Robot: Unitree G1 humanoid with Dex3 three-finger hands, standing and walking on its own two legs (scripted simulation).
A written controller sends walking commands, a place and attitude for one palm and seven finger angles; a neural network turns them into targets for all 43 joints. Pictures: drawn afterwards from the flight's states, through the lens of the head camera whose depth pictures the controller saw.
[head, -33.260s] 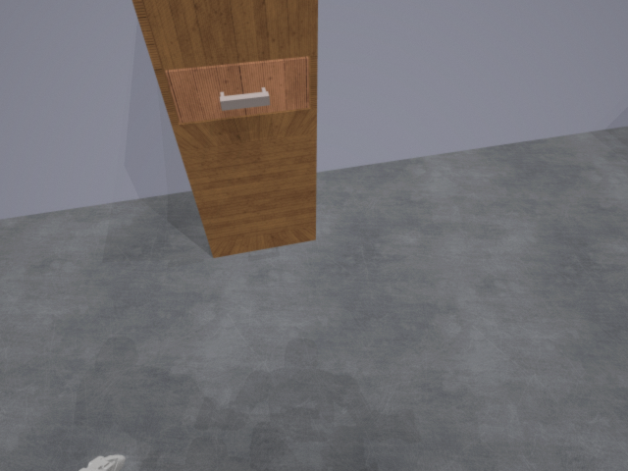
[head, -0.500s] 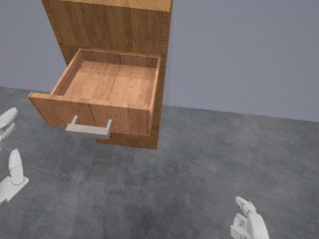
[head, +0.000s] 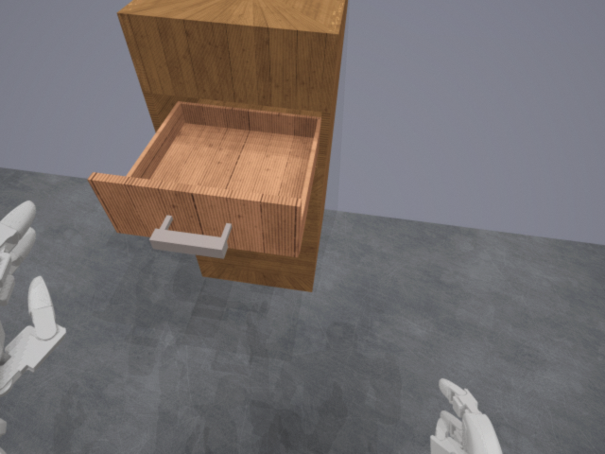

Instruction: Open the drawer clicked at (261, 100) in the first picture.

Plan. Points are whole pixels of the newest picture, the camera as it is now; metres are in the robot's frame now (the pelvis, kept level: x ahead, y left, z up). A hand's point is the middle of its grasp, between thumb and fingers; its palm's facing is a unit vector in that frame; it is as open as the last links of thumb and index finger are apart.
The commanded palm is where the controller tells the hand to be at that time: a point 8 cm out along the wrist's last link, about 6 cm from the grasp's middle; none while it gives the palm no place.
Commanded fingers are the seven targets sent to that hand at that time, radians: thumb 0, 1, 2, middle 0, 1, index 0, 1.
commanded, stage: stop stepping back and stand still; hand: left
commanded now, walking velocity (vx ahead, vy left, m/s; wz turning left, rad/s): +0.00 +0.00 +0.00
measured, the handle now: (193, 233) +0.49 +0.22 -0.06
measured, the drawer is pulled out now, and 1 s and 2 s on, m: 0.29 0.29 0.29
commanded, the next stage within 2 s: let the arm hang, fingers relaxed in 0.22 s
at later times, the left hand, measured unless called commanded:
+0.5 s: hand (129, 434) +0.17 +0.24 -0.10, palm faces +0.10 -0.93 -0.35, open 7.4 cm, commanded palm none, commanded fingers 0.00 0.90 0.90 -0.20 -0.30 -0.20 -0.30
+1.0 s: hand out of the picture -0.06 +0.19 -0.17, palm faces +0.03 -0.97 -0.22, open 7.3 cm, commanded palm none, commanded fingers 0.00 0.90 0.90 -0.20 -0.30 -0.20 -0.30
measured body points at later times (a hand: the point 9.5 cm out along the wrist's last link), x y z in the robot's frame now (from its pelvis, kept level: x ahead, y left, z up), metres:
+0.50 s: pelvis +0.00 +0.01 -0.01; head +0.02 +0.00 +0.44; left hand +0.16 +0.29 -0.07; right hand +0.15 -0.23 -0.12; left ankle -0.02 +0.12 -0.74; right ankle +0.03 -0.11 -0.74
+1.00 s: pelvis -0.01 +0.01 +0.00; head +0.02 +0.00 +0.45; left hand -0.06 +0.24 -0.15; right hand -0.07 -0.19 -0.16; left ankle -0.02 +0.12 -0.74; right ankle +0.03 -0.11 -0.74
